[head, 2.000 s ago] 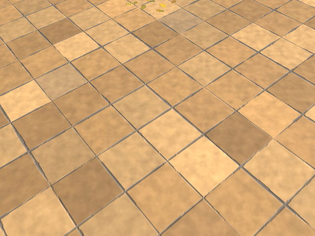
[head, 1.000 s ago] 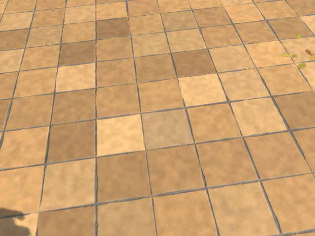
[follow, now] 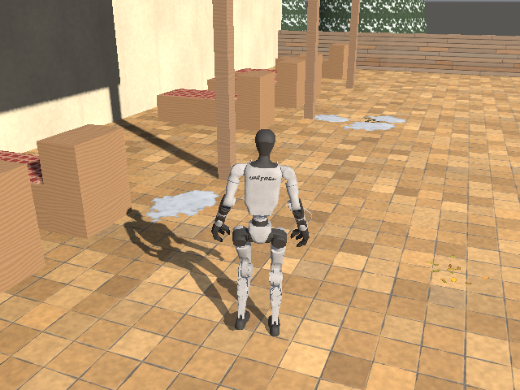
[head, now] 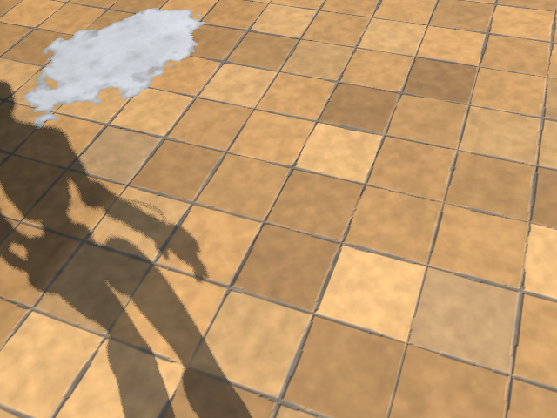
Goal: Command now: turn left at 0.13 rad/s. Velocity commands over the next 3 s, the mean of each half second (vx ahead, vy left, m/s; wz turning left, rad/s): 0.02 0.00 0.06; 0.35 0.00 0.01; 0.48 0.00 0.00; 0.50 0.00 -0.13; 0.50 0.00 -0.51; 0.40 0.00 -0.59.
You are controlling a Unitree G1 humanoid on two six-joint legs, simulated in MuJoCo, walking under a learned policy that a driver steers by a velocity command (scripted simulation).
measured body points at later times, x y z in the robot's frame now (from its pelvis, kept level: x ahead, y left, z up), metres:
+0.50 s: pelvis -0.01 +0.02 +0.00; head -0.02 +0.02 +0.45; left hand +0.03 +0.28 -0.15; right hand +0.04 -0.24 -0.14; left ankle -0.04 +0.12 -0.74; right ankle +0.00 -0.09 -0.74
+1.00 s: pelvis +0.13 -0.03 +0.00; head +0.15 -0.04 +0.45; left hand +0.03 +0.20 -0.14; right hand +0.28 -0.26 -0.14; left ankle +0.25 +0.10 -0.69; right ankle +0.02 -0.10 -0.74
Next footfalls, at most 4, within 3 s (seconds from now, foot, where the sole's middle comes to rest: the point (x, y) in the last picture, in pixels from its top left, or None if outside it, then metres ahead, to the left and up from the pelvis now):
0.16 left None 0.00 0.12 -0.78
1.16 left None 0.40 0.06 -0.78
1.72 right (344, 331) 0.72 -0.08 -0.78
2.24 left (282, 242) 1.02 0.08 -0.78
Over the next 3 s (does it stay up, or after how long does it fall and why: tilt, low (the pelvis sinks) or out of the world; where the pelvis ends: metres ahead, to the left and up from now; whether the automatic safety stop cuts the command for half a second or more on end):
stays up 1.15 -0.15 0.00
